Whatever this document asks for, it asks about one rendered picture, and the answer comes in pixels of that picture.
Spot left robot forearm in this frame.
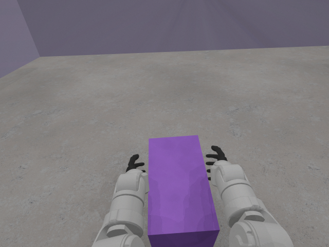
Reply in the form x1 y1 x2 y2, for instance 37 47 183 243
93 169 150 244

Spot robot left upper arm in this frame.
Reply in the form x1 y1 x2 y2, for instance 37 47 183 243
92 233 145 247

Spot carton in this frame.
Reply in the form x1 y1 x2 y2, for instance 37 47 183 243
148 135 220 247

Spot robot right hand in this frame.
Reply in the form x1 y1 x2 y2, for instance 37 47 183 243
206 146 227 180

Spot robot left hand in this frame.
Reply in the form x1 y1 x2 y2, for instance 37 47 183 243
126 154 145 172

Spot right robot forearm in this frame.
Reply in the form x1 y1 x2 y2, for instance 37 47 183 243
210 160 280 228

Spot robot right upper arm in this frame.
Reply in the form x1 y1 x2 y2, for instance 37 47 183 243
229 220 293 247

